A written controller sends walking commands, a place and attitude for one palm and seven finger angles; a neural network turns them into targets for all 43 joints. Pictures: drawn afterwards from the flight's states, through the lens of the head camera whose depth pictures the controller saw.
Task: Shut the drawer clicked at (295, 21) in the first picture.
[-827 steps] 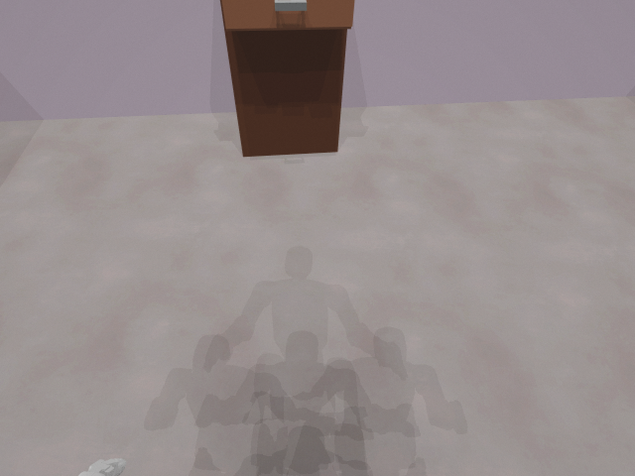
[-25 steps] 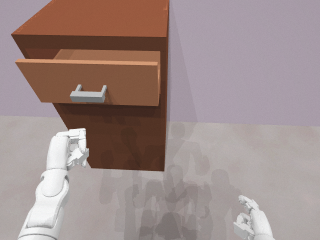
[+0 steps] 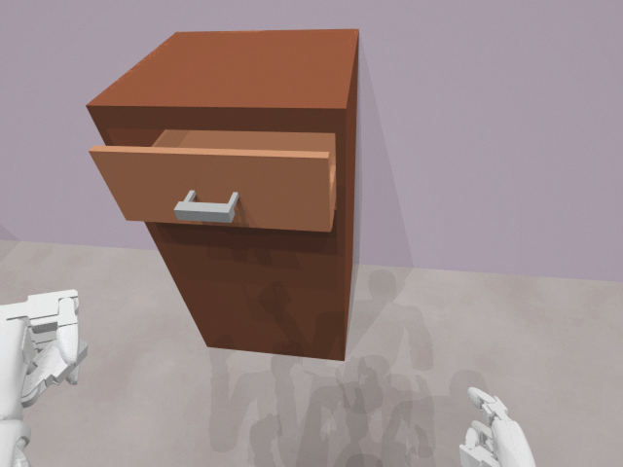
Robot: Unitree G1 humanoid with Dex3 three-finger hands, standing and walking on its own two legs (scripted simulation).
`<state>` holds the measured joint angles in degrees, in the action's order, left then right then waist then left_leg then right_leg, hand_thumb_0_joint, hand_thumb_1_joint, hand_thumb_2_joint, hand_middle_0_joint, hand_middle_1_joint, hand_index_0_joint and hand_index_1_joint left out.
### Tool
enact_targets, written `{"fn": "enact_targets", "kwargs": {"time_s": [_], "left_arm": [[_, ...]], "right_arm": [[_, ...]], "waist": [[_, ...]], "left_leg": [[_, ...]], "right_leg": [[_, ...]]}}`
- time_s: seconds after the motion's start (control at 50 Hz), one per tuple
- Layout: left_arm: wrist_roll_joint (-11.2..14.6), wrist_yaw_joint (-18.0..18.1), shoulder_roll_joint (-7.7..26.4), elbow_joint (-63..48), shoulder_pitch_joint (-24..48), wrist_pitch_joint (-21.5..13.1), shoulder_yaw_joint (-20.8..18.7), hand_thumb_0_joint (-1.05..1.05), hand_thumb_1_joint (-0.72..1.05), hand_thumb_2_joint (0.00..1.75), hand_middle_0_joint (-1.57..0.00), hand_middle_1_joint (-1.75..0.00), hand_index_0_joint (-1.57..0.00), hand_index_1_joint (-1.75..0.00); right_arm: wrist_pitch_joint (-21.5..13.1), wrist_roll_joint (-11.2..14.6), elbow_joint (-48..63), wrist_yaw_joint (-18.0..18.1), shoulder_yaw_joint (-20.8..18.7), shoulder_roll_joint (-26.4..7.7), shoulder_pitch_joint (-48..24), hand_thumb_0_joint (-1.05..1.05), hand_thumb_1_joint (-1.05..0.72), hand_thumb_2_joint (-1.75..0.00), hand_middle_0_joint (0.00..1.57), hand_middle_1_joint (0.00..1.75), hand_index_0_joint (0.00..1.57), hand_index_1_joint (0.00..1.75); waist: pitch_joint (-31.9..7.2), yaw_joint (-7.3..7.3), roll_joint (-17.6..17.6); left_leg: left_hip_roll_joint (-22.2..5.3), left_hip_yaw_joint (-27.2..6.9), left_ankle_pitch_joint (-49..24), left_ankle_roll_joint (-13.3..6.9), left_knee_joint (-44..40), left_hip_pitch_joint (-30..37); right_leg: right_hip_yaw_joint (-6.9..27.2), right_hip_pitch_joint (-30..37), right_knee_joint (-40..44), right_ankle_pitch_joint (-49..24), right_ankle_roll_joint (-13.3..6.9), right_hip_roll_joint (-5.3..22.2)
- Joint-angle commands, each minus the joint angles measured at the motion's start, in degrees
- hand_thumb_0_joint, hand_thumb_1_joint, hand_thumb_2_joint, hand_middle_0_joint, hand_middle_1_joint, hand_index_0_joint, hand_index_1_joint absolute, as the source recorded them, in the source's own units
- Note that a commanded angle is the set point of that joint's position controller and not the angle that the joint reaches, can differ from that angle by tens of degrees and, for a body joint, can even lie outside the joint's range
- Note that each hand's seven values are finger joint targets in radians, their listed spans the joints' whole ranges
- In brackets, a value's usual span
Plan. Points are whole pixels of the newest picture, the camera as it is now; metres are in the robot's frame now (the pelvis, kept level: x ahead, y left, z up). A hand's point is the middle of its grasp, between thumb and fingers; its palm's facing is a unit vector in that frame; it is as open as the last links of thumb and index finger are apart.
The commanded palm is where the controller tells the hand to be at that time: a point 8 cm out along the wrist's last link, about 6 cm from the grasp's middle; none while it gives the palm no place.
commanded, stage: draw the hand back to the body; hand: left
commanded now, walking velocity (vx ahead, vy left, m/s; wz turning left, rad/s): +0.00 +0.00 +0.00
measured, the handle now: (208, 204) +0.55 +0.28 +0.02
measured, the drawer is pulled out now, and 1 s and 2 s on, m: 0.08 0.08 0.08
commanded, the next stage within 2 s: step back with the hand held close in 0.08 s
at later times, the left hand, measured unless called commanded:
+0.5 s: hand (89, 353) +0.17 +0.24 +0.15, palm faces +0.28 -0.82 -0.50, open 3.2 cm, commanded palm +0.11 +0.29 +0.17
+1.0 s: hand (16, 431) +0.10 +0.26 +0.15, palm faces +0.35 -0.80 -0.48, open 3.2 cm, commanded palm +0.04 +0.31 +0.17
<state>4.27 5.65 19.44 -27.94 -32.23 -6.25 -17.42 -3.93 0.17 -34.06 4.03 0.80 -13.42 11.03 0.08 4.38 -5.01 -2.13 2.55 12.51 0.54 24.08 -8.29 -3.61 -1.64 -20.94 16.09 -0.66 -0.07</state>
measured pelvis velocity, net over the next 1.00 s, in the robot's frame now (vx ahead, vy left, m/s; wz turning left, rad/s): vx -0.09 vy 0.03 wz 0.00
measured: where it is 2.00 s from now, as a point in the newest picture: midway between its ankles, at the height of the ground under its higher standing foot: outside the picture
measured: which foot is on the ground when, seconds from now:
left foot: down 0.00-1.00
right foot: down 0.00-1.00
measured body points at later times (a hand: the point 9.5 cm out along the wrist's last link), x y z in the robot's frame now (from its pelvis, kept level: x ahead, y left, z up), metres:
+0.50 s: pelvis -0.02 +0.01 +0.00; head +0.00 -0.01 +0.45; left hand +0.15 +0.28 +0.18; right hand +0.16 -0.24 -0.09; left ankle +0.01 +0.13 -0.74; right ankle -0.05 -0.11 -0.74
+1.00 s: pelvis -0.09 +0.03 -0.01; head -0.06 +0.03 +0.44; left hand +0.07 +0.30 +0.18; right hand +0.09 -0.21 -0.09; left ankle +0.01 +0.13 -0.74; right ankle -0.05 -0.11 -0.74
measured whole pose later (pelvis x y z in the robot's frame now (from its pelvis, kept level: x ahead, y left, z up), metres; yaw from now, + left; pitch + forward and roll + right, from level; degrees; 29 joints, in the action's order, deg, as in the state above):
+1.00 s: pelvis -0.09 +0.03 -0.01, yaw +0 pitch +1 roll -2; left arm 2.4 8.3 22.4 -33.0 -36.7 -14.4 -21.2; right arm -1.6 -0.2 -31.0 4.8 -0.2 -12.6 10.6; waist 2.3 0.2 -2.7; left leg -2.3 1.9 7.3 -1.8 30.6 -24.2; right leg -3.9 -17.7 -28.2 11.3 0.8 -0.1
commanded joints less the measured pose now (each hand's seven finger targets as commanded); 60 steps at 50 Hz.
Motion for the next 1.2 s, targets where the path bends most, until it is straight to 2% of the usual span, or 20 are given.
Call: {"fn": "enact_targets", "kwargs": {"time_s": [0.0, 0.12, 0.18, 0.2, 0.22, 0.24, 0.3, 0.38, 0.44, 0.5, 0.62, 0.64, 0.74, 0.82, 0.88, 1.0, 1.06, 1.12, 1.14, 1.18], "left_arm": [[0.07, 0.48, 7.56, -7.09, 6.65, -2.61, -4.34, 0.00, 0.90, 0.90, -1.40, -1.60, -1.40, -1.60], [-0.30, 1.10, 9.65, -11.32, 8.00, -3.91, -5.51, 0.00, 0.90, 0.90, -1.40, -1.60, -1.40, -1.60], [-0.21, 1.06, 8.94, -10.19, 6.56, -3.86, -5.38, 0.00, 0.90, 0.90, -1.40, -1.60, -1.40, -1.60], [-0.29, 1.08, 13.87, -13.38, 9.13, -5.71, -11.15, 0.00, 0.90, 0.90, -1.40, -1.60, -1.40, -1.60], [-0.36, 0.66, 11.34, -9.36, 5.25, -6.05, -9.31, 0.00, 0.90, 0.90, -1.40, -1.60, -1.40, -1.60], [-0.44, 0.53, 11.43, -10.59, 4.56, -6.77, -9.41, 0.00, 0.90, 0.90, -1.40, -1.60, -1.40, -1.60], [-0.15, 0.33, 9.19, -9.62, -1.34, -7.60, -8.15, 0.00, 0.90, 0.90, -1.40, -1.60, -1.40, -1.60], [0.32, 0.68, 10.42, -11.14, -4.16, -7.79, -9.44, 0.00, 0.90, 0.90, -1.40, -1.60, -1.40, -1.60], [0.71, 1.09, 12.18, -12.66, -4.64, -7.73, -10.98, 0.00, 0.90, 0.90, -1.40, -1.60, -1.40, -1.60], [0.58, 1.56, 11.69, -13.76, -5.03, -7.66, -10.28, 0.00, 0.90, 0.90, -1.40, -1.60, -1.40, -1.60], [0.21, 2.37, 11.70, -15.13, -5.42, -7.78, -9.78, 0.00, 0.90, 0.90, -1.40, -1.60, -1.40, -1.60], [0.10, 2.55, 12.92, -16.31, -4.98, -8.12, -10.81, 0.00, 0.90, 0.90, -1.40, -1.60, -1.40, -1.60], [-0.32, 3.24, 13.21, -15.85, -5.54, -9.30, -11.91, 0.00, 0.90, 0.90, -1.40, -1.60, -1.40, -1.60], [-0.85, 3.28, 11.60, -15.54, -5.13, -10.45, -10.71, 0.00, 0.90, 0.90, -1.40, -1.60, -1.40, -1.60], [-1.09, 3.40, 11.40, -15.43, -4.79, -11.11, -10.71, 0.00, 0.90, 0.90, -1.40, -1.60, -1.40, -1.60], [-1.89, 3.73, 11.48, -16.62, -1.97, -12.28, -10.23, 0.00, 0.90, 0.90, -1.40, -1.60, -1.40, -1.60], [-2.19, 3.76, 12.40, -17.14, -2.70, -13.05, -11.67, 0.00, 0.90, 0.90, -1.40, -1.60, -1.40, -1.60], [-2.44, 3.36, 12.37, -16.63, -3.70, -13.84, -12.84, 0.00, 0.90, 0.90, -1.40, -1.60, -1.40, -1.60], [-2.51, 3.26, 12.81, -16.87, -3.92, -14.00, -13.42, 0.00, 0.90, 0.90, -1.40, -1.60, -1.40, -1.60], [-2.25, 3.17, 12.52, -17.34, -3.24, -14.10, -13.08, 0.00, 0.90, 0.90, -1.40, -1.60, -1.40, -1.60]], "right_arm": [[-3.23, 0.20, 9.13, 0.92, -2.09, -5.54, -7.36, 0.00, -0.90, -0.90, 0.20, 0.30, 0.20, 0.30], [-4.90, -0.14, 9.10, 1.31, -1.87, -4.97, -8.27, 0.00, -0.90, -0.90, 0.20, 0.30, 0.20, 0.30], [-5.38, -0.14, 8.68, 1.24, -1.72, -4.75, -8.22, 0.00, -0.90, -0.90, 0.20, 0.30, 0.20, 0.30], [-3.06, -0.19, 10.52, 0.59, -1.66, -6.28, -7.53, 0.00, -0.90, -0.90, 0.20, 0.30, 0.20, 0.30], [-1.83, -0.30, 9.45, 0.40, -1.97, -5.83, -8.31, 0.00, -0.90, -0.90, 0.20, 0.30, 0.20, 0.30], [-1.06, -0.39, 10.11, 0.36, -2.37, -6.12, -8.47, 0.00, -0.90, -0.90, 0.20, 0.30, 0.20, 0.30], [1.11, -0.36, 10.70, 0.03, -3.03, -6.20, -7.27, 0.00, -0.90, -0.90, 0.20, 0.30, 0.20, 0.30], [2.77, 0.00, 11.95, 0.37, -3.52, -6.01, -7.45, 0.00, -0.90, -0.90, 0.20, 0.30, 0.20, 0.30], [3.48, 0.14, 12.47, 0.77, -3.79, -5.99, -7.92, 0.00, -0.90, -0.90, 0.20, 0.30, 0.20, 0.30], [3.87, 0.25, 12.78, 0.96, -3.99, -6.16, -7.14, 0.00, -0.90, -0.90, 0.20, 0.30, 0.20, 0.30], [3.48, 0.33, 12.77, 1.23, -4.10, -6.27, -6.71, 0.00, -0.90, -0.90, 0.20, 0.30, 0.20, 0.30], [3.21, 0.18, 12.68, 1.36, -4.24, -6.62, -6.90, 0.00, -0.90, -0.90, 0.20, 0.30, 0.20, 0.30], [2.28, 0.04, 12.75, 1.52, -4.02, -6.47, -6.74, 0.00, -0.90, -0.90, 0.20, 0.30, 0.20, 0.30], [1.11, 0.07, 12.71, 1.33, -3.80, -6.61, -5.94, 0.00, -0.90, -0.90, 0.20, 0.30, 0.20, 0.30], [0.10, -0.09, 12.27, 1.44, -3.86, -6.59, -5.53, 0.00, -0.90, -0.90, 0.20, 0.30, 0.20, 0.30], [-1.67, -0.53, 11.47, 1.57, -3.85, -7.04, -5.08, 0.00, -0.90, -0.90, 0.20, 0.30, 0.20, 0.30], [-2.28, -0.55, 11.39, 1.56, -3.84, -6.77, -5.56, 0.00, -0.90, -0.90, 0.20, 0.30, 0.20, 0.30], [-3.02, -0.55, 11.32, 1.19, -4.25, -7.03, -5.55, 0.00, -0.90, -0.90, 0.20, 0.30, 0.20, 0.30], [-3.35, -0.65, 11.16, 1.09, -4.33, -6.99, -5.63, 0.00, -0.90, -0.90, 0.20, 0.30, 0.20, 0.30], [-3.53, -0.71, 10.66, 0.76, -4.39, -6.48, -4.85, 0.00, -0.90, -0.90, 0.20, 0.30, 0.20, 0.30]], "waist": [[-1.08, -1.39, 5.52], [-3.99, -0.38, 1.78], [-1.73, -0.38, 0.79], [3.91, -3.29, 2.83], [3.01, -3.32, 4.60], [3.28, -3.34, 4.51], [-3.02, -3.79, 1.67], [-8.00, -3.76, 2.67], [-9.32, -3.60, 3.97], [-9.41, -3.98, 3.15], [-8.53, -4.34, 1.91], [-8.83, -4.24, 0.46], [-6.47, -4.48, 0.29], [-4.35, -4.84, -0.06], [-4.43, -4.88, 1.07], [-2.67, -4.99, -1.08], [-3.88, -4.68, -2.78], [-5.20, -4.31, -3.80], [-5.71, -4.29, -3.30], [-5.81, -4.57, 1.38]], "left_leg": [[1.35, 0.22, -9.63, -2.42, -1.74, 6.66], [1.81, 0.23, -11.21, -2.31, -1.44, 7.78], [1.62, 0.30, -11.46, -1.93, -1.75, 7.18], [0.56, 0.13, -8.12, -2.79, 0.12, 1.85], [0.67, -0.34, -6.83, -2.70, 0.73, 1.23], [0.88, -0.24, -6.98, -2.52, 0.57, 1.13], [-0.07, -0.31, -12.70, -2.49, -0.13, 1.53], [-0.75, -0.65, -19.67, -2.44, -0.43, 2.34], [-0.96, -0.77, -21.49, -2.40, -0.10, 2.06], [-1.32, -1.06, -21.86, -2.34, -0.08, 0.30], [-1.85, -1.80, -15.23, -2.43, -0.85, -3.40], [-1.86, -1.90, -12.86, -2.50, -1.47, -4.01], [-2.59, -3.73, 1.22, -3.06, -4.28, -12.72], [-3.21, -5.14, 11.26, -3.53, -5.33, -18.96], [-3.24, -5.41, 13.34, -3.44, -4.47, -19.75], [-4.07, -6.69, 18.23, -3.69, -5.37, -22.83], [-5.25, -8.65, 19.51, -4.58, -7.58, -26.59], [-6.10, -8.99, 22.88, -5.79, -6.87, -32.98], [-6.02, -9.07, 23.17, -5.67, -6.31, -33.22], [-3.75, -6.98, 20.92, -4.58, -0.96, -30.55]], "right_leg": [[1.49, -8.66, 4.82, -12.38, 1.07, -0.33], [1.87, -6.48, 4.38, -14.27, 0.70, -0.04], [1.68, -6.82, 4.68, -14.47, 0.58, -0.25], [4.65, -13.19, 7.71, -14.19, 1.08, 2.48], [4.72, -13.34, 8.10, -13.05, 1.06, 3.32], [4.59, -14.13, 8.30, -13.45, 1.12, 3.05], [3.09, -10.52, 4.18, -17.24, 1.32, 2.86], [1.75, -8.66, 1.16, -20.29, 1.89, 1.89], [1.61, -8.83, 0.13, -21.44, 2.16, 1.55], [1.47, -8.56, -1.26, -20.86, 2.19, 1.20], [1.96, -9.83, -2.08, -15.69, 2.25, 0.84], [2.06, -9.82, -2.07, -14.11, 2.26, 0.50], [2.71, -7.70, -3.56, -7.85, 2.04, -0.04], [3.36, -7.09, -4.42, -2.75, 1.89, -0.24], [4.16, -8.14, -3.85, 0.63, 1.76, -0.08], [4.56, -9.73, -4.25, 6.81, 1.79, -1.04], [4.17, -5.55, -9.03, 1.10, 1.87, -2.78], [6.13, -0.85, -13.27, -1.60, 1.72, -3.32], [6.71, -0.89, -13.16, -1.59, 1.52, -3.26], [10.47, -5.68, -9.19, 0.74, 0.48, -0.69]]}}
